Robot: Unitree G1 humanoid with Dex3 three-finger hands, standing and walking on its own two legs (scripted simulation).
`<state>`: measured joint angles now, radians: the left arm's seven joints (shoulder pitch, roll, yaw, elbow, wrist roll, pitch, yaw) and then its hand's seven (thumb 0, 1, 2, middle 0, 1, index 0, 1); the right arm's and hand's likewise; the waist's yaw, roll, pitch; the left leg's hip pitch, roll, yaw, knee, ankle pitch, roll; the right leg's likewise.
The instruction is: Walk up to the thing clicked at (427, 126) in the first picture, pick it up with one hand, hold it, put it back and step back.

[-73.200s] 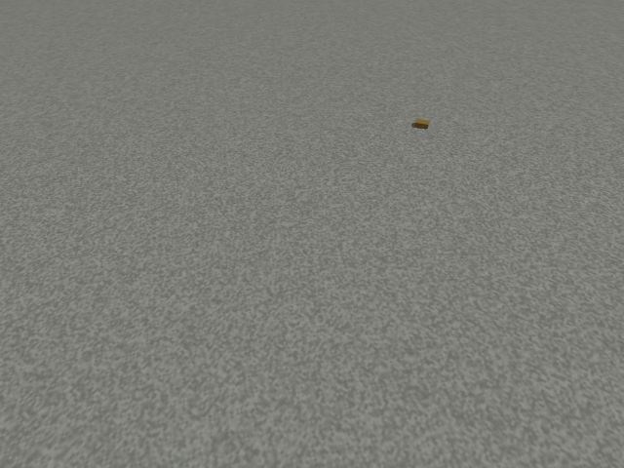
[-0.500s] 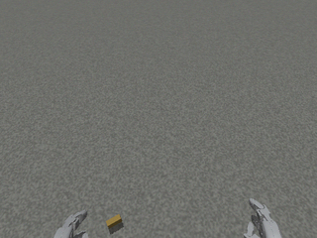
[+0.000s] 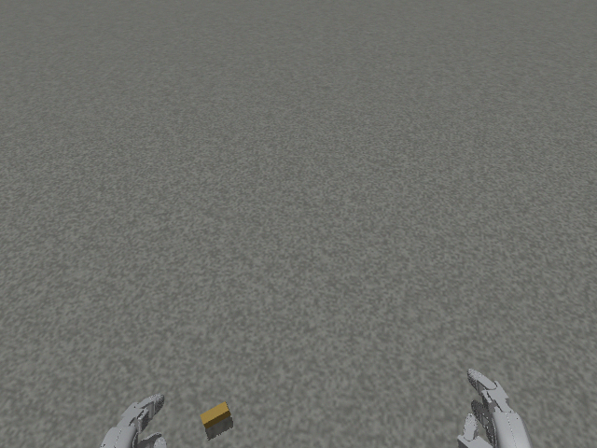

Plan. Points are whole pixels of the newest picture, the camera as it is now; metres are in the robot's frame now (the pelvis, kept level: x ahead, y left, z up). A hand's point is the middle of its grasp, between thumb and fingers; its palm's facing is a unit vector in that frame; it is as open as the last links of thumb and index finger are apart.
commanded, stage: home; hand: left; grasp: from above
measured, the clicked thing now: (215, 415) +0.40 +0.26 -0.69
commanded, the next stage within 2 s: stand in 0.84 s
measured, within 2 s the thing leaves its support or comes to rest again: neither
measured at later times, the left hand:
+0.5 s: hand out of the picture +0.17 +0.18 -0.04, palm faces +0.04 -0.98 -0.20, open 7.4 cm
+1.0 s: hand out of the picture +0.17 +0.18 -0.06, palm faces +0.02 -0.96 -0.27, open 7.4 cm
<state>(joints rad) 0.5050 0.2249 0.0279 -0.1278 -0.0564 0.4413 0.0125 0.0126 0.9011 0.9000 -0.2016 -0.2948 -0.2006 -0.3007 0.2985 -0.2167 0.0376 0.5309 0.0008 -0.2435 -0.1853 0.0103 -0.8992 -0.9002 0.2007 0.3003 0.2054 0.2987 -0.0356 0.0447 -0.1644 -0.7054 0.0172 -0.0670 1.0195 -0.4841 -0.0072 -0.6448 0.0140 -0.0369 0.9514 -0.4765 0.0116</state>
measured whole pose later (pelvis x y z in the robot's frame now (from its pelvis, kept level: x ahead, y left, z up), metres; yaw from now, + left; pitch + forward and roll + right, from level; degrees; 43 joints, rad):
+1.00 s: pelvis +0.00 +0.00 +0.01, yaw +1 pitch +6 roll -1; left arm 0.37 0.25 0.00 0.12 0.01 0.26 0.02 0.01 0.90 0.90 -0.20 -0.29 -0.20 -0.30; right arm 0.25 -0.23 0.01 0.63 -0.07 -0.16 -0.13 0.01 -0.90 -0.90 0.20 0.30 0.20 0.30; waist -0.01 0.02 -0.08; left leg -0.61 -0.01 -0.06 0.97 -0.47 0.00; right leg -0.56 -0.01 -0.03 0.94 -0.48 0.01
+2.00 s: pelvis -0.02 +0.00 +0.06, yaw +3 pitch -4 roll +0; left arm 0.20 0.31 0.03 1.13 0.03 0.00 0.02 0.01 0.90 0.90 -0.20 -0.30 -0.20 -0.30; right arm 0.15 -0.30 -0.04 1.11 -0.03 0.02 -0.01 0.00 -0.90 -0.90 0.20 0.30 0.20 0.30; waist 0.02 0.02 0.07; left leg -0.17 -0.02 -0.08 0.42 -0.18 0.00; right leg -0.12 -0.03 -0.05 0.40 -0.21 0.02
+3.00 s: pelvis +0.01 -0.02 +0.07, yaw +3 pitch -3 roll +0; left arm 0.12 0.32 0.02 1.13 0.01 -0.01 0.00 0.01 0.90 0.90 -0.20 -0.30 -0.20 -0.30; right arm 0.11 -0.33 -0.01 1.14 -0.02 0.00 -0.01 0.00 -0.90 -0.90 0.20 0.30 0.20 0.30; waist 0.01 0.02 0.06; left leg -0.12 0.00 -0.09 0.35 -0.17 -0.02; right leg -0.07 -0.01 -0.06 0.33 -0.21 0.00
